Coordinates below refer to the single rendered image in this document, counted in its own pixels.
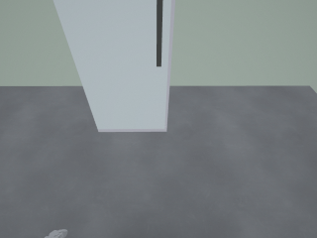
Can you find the fridge door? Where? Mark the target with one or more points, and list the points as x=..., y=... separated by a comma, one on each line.
x=114, y=47

